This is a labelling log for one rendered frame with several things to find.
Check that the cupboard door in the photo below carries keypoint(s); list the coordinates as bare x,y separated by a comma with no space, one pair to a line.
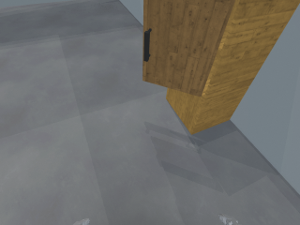
184,40

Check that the handle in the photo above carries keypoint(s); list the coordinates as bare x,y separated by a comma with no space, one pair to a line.
146,45

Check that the right robot hand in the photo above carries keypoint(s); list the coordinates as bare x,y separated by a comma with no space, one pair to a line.
228,220

